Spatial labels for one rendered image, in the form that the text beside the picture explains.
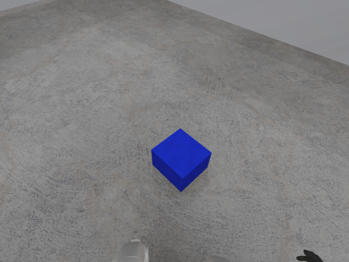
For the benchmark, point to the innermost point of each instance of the carton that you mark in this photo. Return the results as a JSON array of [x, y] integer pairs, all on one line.
[[180, 158]]

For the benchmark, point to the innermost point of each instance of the right robot hand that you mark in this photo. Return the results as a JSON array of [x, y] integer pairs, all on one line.
[[310, 257]]

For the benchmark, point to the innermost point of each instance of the robot left thigh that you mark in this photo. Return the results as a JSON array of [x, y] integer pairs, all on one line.
[[132, 252]]

